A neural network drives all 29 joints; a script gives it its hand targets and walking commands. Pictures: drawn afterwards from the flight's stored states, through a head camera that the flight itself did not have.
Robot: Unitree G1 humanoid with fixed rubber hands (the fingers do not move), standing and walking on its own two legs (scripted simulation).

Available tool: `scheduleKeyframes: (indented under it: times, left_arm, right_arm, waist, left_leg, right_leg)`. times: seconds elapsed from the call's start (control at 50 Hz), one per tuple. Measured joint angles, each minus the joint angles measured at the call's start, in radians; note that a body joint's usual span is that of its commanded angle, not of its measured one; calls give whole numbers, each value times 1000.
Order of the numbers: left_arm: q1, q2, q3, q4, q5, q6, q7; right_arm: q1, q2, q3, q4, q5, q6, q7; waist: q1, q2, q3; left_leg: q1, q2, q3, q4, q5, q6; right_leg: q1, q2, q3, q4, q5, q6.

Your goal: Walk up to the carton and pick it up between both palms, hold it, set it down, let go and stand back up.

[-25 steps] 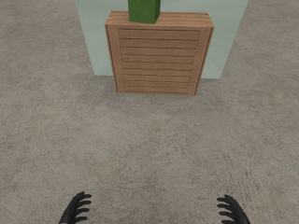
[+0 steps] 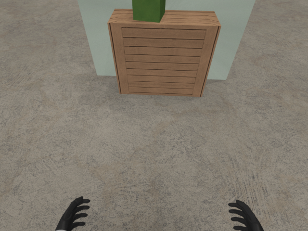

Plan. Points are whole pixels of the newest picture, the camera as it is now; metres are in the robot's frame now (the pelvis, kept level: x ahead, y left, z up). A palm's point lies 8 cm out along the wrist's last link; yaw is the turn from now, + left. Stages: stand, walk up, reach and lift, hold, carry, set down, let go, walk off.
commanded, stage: stand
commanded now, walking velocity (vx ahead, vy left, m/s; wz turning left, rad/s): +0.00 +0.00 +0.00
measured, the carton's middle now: out of the picture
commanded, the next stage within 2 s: none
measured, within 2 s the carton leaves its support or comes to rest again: neither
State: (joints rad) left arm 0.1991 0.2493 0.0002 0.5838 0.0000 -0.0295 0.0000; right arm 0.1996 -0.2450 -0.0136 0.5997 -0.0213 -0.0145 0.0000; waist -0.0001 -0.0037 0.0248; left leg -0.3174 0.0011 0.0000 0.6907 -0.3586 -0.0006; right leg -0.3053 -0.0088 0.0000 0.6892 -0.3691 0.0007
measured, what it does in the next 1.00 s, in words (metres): stands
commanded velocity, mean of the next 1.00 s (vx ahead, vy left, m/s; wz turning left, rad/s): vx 0.00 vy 0.00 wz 0.00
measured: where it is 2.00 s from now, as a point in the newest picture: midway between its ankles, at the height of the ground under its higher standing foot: outside the picture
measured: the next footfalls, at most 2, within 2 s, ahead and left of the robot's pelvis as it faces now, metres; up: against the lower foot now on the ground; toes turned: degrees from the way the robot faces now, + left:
none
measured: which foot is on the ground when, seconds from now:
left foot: down 0.00-1.00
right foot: down 0.00-1.00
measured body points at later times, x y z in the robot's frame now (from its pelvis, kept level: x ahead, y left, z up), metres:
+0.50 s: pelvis -0.01 +0.00 +0.00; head -0.01 +0.00 +0.45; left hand +0.16 +0.25 -0.08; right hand +0.16 -0.25 -0.08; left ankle +0.01 +0.12 -0.72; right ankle +0.00 -0.12 -0.72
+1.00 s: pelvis -0.02 +0.00 +0.00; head -0.02 +0.00 +0.45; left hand +0.15 +0.25 -0.07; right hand +0.15 -0.26 -0.08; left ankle +0.01 +0.12 -0.72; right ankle +0.00 -0.12 -0.72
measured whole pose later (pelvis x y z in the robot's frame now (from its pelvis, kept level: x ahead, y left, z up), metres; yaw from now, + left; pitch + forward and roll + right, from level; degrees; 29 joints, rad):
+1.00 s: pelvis -0.02 +0.00 +0.00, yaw +0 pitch -3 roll +0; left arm 0.20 0.28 0.00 0.58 0.00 -0.04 0.00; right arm 0.20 -0.27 -0.01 0.60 -0.02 -0.02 0.00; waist 0.00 -0.01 0.03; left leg -0.30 0.00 0.00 0.67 -0.33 0.00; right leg -0.30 -0.01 0.00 0.69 -0.35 0.00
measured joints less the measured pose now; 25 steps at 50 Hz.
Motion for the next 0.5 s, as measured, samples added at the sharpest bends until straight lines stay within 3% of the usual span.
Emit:
scheduleKeyframes:
  times: [0.5]
  left_arm:
    - [0, 21, 0, 0, 0, -3, 0]
  right_arm:
    - [0, -17, 0, 0, 0, -2, 0]
  waist:
    - [0, 0, 0]
  left_leg:
    - [8, 0, 0, -1, 10, 0]
  right_leg:
    - [8, 0, 0, 0, 10, 0]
